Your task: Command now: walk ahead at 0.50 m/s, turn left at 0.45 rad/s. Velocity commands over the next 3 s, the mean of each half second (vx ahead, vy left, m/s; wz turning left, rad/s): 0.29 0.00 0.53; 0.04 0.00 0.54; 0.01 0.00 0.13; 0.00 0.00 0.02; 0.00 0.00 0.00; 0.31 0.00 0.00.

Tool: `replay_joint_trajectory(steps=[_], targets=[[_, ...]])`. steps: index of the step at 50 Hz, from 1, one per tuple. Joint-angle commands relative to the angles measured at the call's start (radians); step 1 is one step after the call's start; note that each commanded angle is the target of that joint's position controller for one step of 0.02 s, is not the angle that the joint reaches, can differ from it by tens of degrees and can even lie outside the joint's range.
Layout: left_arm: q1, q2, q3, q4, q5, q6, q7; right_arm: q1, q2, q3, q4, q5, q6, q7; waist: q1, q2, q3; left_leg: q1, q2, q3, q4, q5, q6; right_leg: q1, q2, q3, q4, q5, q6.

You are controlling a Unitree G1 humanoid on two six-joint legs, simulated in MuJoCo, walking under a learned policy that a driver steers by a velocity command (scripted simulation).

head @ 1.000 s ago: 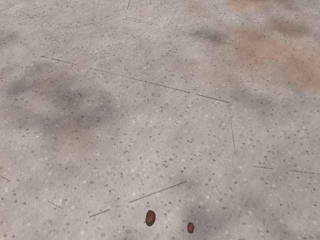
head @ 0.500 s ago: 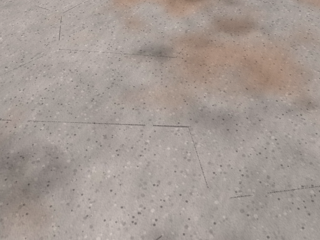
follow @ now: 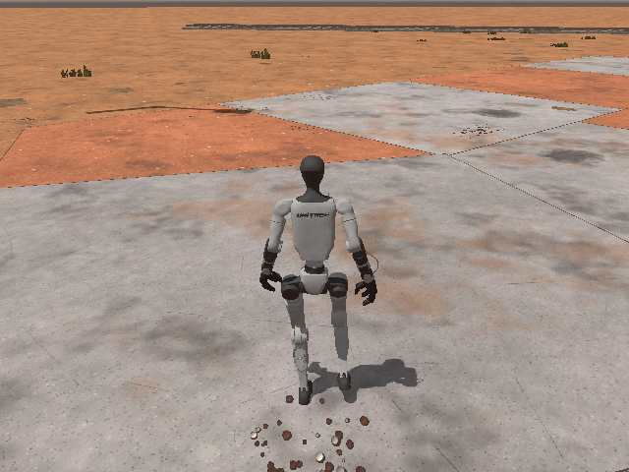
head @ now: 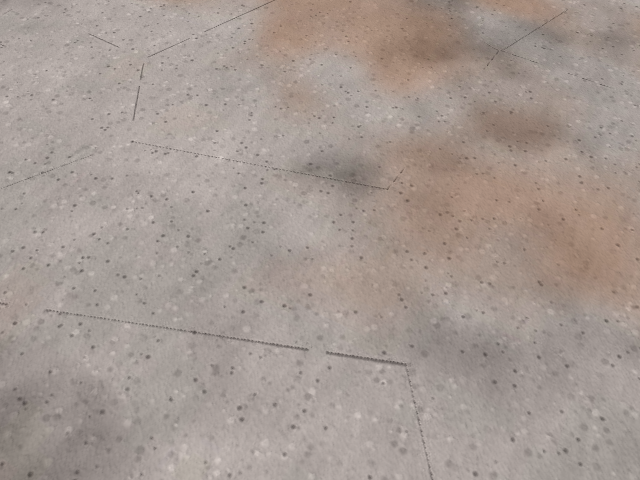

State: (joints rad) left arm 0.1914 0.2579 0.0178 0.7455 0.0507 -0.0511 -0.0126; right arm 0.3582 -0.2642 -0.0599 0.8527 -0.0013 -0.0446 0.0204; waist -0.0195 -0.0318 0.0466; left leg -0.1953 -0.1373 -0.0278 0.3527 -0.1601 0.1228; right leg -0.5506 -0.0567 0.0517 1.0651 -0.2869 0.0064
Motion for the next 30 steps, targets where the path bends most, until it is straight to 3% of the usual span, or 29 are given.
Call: replay_joint_trajectory(steps=[1,5,9,12,13,14,15,16,17,18,19,21,23,27,30], targets=[[-0.015,0.073,0.014,-0.069,0.001,0.009,-0.002,0.022,-0.148,-0.037,-0.056,0.004,-0.016,-0.007,0.018,0.077,-0.010,-0.006,0.246,-0.267,-0.175,0.213,0.148,-0.066,-0.016,-0.035,-0.117,0.089,0.042],[-0.163,0.061,0.004,-0.112,-0.009,0.005,-0.008,0.094,-0.156,-0.045,-0.047,0.005,-0.011,-0.010,-0.043,0.094,-0.016,0.057,0.221,-0.273,-0.138,0.239,0.100,-0.077,0.003,-0.039,-0.314,0.242,0.054],[-0.223,0.061,-0.002,-0.139,-0.023,-0.011,0.002,0.134,-0.160,-0.048,-0.044,-0.008,0.007,-0.024,-0.065,0.108,-0.038,0.121,0.210,-0.271,0.021,0.595,0.054,-0.011,0.075,-0.049,-0.425,0.234,0.036],[-0.095,0.109,0.012,-0.105,-0.025,-0.028,0.017,0.057,-0.174,-0.054,-0.080,-0.013,0.014,-0.035,0.003,0.135,-0.082,0.097,0.187,-0.326,0.153,0.618,-0.011,0.199,0.111,-0.015,-0.564,0.206,-0.004],[-0.007,0.127,0.018,-0.084,-0.020,-0.041,0.027,0.018,-0.177,-0.055,-0.091,0.000,0.008,-0.032,0.059,0.112,-0.114,0.059,0.144,-0.309,0.266,0.597,-0.039,0.340,0.090,-0.007,-0.664,0.313,-0.026],[0.116,0.189,0.032,-0.072,-0.006,-0.053,0.041,0.018,-0.131,-0.043,-0.123,0.017,-0.002,-0.026,0.099,0.027,-0.228,-0.058,0.101,-0.265,0.483,0.337,-0.071,0.579,-0.100,0.129,-0.643,0.498,-0.076],[0.136,0.262,0.048,-0.092,0.000,-0.037,0.043,0.187,-0.032,-0.023,-0.138,0.050,0.005,-0.039,0.029,-0.198,-0.390,-0.273,-0.035,-0.116,0.773,-0.510,-0.093,0.832,-0.445,0.423,-0.557,0.981,-0.212],[0.138,0.221,0.055,-0.090,-0.035,-0.013,0.036,0.221,-0.137,-0.038,-0.116,0.010,0.026,-0.052,0.031,-0.145,-0.443,-0.315,0.016,-0.068,0.893,-0.522,-0.088,0.764,-0.456,0.524,-0.567,0.952,-0.277],[0.083,0.132,0.033,-0.105,-0.039,-0.006,0.036,0.152,-0.155,-0.047,-0.102,-0.010,0.042,-0.049,0.020,-0.051,-0.318,-0.332,0.053,-0.075,0.926,-0.434,-0.099,0.645,-0.379,0.405,-0.606,0.835,-0.255],[0.028,0.076,0.016,-0.108,-0.037,-0.003,0.037,0.087,-0.143,-0.045,-0.111,-0.018,0.052,-0.039,0.012,-0.032,-0.213,-0.342,0.078,-0.058,0.895,-0.376,-0.114,0.541,-0.307,0.277,-0.649,0.759,-0.216],[0.000,0.068,0.011,-0.109,-0.032,0.001,0.041,0.057,-0.129,-0.045,-0.119,-0.020,0.065,-0.026,0.003,-0.071,-0.165,-0.336,0.100,-0.051,0.879,-0.337,-0.130,0.476,-0.258,0.195,-0.684,0.715,-0.192],[-0.010,0.093,0.020,-0.098,-0.030,0.004,0.046,0.061,-0.110,-0.042,-0.121,-0.023,0.092,-0.006,-0.016,-0.123,-0.126,-0.282,0.100,-0.022,0.878,-0.283,-0.154,0.368,-0.209,0.088,-0.727,0.703,-0.194],[-0.005,0.103,0.028,-0.094,-0.025,0.002,0.045,0.045,-0.104,-0.040,-0.134,-0.015,0.102,0.000,-0.025,-0.106,-0.145,-0.271,0.097,-0.015,0.866,-0.262,-0.159,0.350,-0.215,0.044,-0.739,0.694,-0.215],[-0.003,0.113,0.038,-0.088,-0.021,0.015,0.045,-0.047,-0.093,-0.030,-0.176,-0.023,0.122,0.010,-0.014,-0.117,-0.122,-0.279,0.137,0.012,0.726,-0.207,-0.153,0.314,-0.231,-0.010,-0.785,0.417,-0.220],[-0.002,0.136,0.050,-0.085,-0.018,0.029,0.040,-0.116,-0.079,-0.016,-0.209,-0.019,0.128,0.024,0.005,-0.135,-0.105,-0.196,0.155,0.046,0.552,-0.201,-0.137,0.271,-0.228,-0.055,-0.796,0.217,-0.203]])
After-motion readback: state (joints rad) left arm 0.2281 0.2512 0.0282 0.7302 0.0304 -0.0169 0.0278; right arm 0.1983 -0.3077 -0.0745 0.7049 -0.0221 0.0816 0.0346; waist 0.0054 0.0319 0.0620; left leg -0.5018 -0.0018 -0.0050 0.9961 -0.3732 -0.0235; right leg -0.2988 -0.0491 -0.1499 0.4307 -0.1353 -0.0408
